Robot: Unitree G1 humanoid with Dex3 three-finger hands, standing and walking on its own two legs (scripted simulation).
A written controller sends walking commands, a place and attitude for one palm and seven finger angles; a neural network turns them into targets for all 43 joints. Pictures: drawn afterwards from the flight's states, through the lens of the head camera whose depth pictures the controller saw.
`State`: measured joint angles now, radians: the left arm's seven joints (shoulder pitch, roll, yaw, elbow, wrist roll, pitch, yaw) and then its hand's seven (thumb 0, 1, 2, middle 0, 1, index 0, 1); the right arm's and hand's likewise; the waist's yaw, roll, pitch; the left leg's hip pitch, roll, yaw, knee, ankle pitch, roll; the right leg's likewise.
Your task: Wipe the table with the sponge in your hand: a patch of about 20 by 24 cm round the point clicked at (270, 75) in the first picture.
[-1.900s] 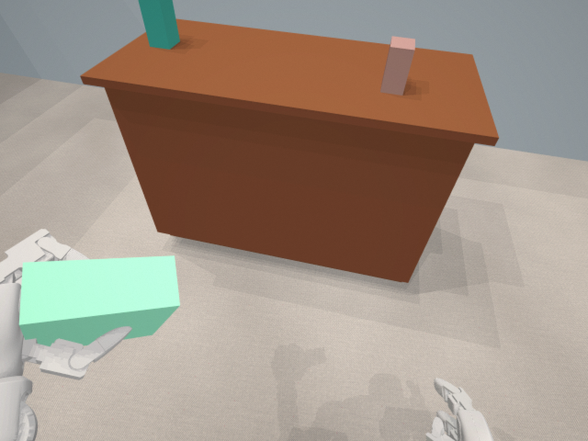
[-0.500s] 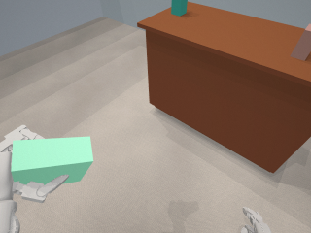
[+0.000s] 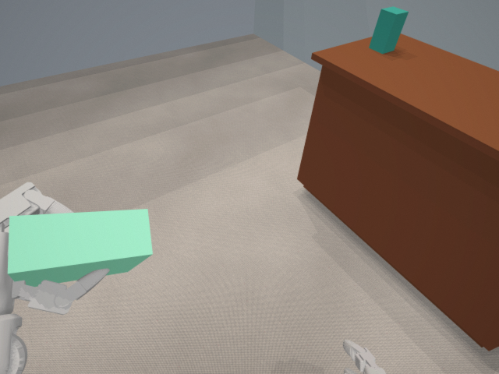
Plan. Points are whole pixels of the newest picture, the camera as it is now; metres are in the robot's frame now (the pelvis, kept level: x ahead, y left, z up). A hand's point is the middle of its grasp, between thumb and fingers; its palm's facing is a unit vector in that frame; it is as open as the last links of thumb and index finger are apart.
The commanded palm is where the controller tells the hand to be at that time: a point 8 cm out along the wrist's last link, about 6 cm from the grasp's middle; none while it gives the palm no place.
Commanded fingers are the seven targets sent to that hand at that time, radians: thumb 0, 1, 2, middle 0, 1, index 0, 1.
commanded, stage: walk to a spot facing it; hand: left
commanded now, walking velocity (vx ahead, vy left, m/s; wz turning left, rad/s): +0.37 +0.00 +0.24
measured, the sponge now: (101, 248) +0.21 +0.21 +0.16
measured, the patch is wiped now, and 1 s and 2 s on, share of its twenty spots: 0.00 0.00 0.00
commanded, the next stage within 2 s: none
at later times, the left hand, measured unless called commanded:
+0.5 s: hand (110, 192) +0.30 +0.24 +0.16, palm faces +0.54 -0.72 -0.44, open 9.2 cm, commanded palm +0.25 +0.27 +0.17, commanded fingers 0.00 0.10 1.30 -1.20 -1.60 -1.20 -1.60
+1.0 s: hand (146, 151) +0.41 +0.23 +0.15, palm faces +0.64 -0.63 -0.44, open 9.2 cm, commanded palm +0.35 +0.25 +0.17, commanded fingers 0.00 0.10 1.30 -1.20 -1.60 -1.20 -1.60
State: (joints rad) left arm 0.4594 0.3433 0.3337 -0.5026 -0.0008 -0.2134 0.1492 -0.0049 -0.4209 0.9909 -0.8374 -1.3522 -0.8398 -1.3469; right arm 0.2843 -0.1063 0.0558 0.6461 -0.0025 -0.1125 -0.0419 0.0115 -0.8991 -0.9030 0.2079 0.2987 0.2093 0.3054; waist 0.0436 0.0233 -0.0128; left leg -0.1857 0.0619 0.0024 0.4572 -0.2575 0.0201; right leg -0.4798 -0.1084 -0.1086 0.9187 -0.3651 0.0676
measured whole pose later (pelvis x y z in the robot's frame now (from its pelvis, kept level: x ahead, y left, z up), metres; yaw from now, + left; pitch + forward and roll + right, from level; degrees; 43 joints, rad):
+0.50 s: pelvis +0.13 -0.03 -0.01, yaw +8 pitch +0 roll +3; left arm 0.51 0.37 0.38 -0.54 -0.01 -0.22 0.18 0.00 -0.42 0.99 -0.84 -1.35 -0.84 -1.35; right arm 0.26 -0.25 -0.06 0.58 0.00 -0.04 -0.06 0.01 -0.91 -0.90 0.20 0.30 0.20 0.30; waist 0.02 -0.05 0.07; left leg -0.44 0.06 0.21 0.64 -0.26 0.00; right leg -0.08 -0.14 -0.24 0.54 -0.44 0.01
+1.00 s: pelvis +0.27 -0.06 -0.02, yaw +17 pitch +0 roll +0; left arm 0.41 0.30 0.32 -0.41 0.00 -0.17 0.15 0.00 -0.42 1.00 -0.84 -1.36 -0.84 -1.35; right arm 0.24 -0.20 0.00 0.67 0.01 -0.07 -0.06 0.01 -0.90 -0.90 0.21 0.30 0.21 0.31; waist 0.04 0.08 0.04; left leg -0.43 0.07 0.01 1.00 -0.46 0.00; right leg -0.29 -0.10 -0.21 0.66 -0.35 -0.01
